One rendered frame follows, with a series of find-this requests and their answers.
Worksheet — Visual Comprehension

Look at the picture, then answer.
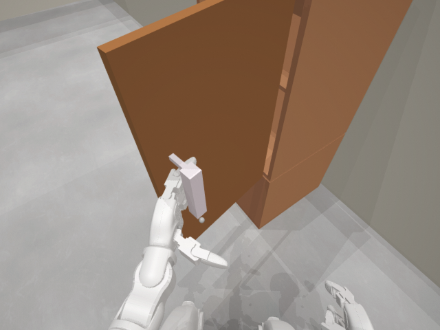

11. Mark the left robot shin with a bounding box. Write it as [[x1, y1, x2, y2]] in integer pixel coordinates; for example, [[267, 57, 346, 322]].
[[182, 301, 195, 307]]

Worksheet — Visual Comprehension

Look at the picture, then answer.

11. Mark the robot right hand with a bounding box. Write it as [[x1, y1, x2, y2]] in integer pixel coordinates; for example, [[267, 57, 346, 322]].
[[321, 280, 374, 330]]

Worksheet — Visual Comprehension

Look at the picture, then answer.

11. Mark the robot left forearm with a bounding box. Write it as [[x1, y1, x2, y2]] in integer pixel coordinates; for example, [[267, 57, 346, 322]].
[[107, 245, 177, 330]]

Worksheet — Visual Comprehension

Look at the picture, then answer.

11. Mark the robot left thigh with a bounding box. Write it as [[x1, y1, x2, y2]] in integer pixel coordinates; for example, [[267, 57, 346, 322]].
[[159, 305, 204, 330]]

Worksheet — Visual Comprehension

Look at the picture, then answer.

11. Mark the robot left hand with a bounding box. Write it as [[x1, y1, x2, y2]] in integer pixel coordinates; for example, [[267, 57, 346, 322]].
[[148, 157, 228, 269]]

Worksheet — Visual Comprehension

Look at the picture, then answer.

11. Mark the handle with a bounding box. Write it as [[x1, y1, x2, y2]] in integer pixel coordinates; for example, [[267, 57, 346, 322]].
[[169, 153, 207, 219]]

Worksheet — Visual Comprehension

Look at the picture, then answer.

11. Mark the cupboard door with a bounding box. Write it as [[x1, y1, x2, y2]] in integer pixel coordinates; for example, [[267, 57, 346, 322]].
[[97, 0, 295, 240]]

